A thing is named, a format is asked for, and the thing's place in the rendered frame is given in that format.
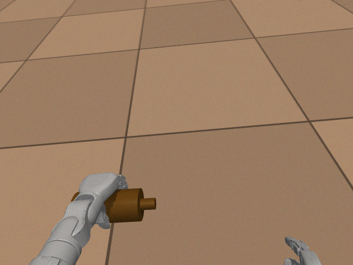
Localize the left robot arm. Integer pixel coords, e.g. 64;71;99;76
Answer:
29;191;103;265

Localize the bottle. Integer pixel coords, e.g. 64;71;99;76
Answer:
71;188;156;223

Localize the right robot hand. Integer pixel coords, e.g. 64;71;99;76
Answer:
281;236;322;265

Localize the left robot hand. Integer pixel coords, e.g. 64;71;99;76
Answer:
79;172;128;229

